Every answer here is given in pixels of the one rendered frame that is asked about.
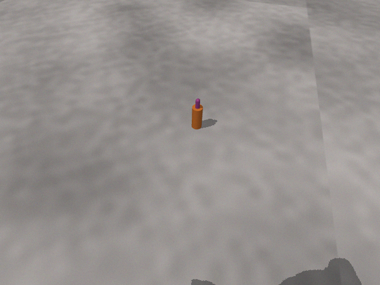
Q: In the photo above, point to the bottle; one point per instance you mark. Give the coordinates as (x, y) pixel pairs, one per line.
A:
(197, 114)

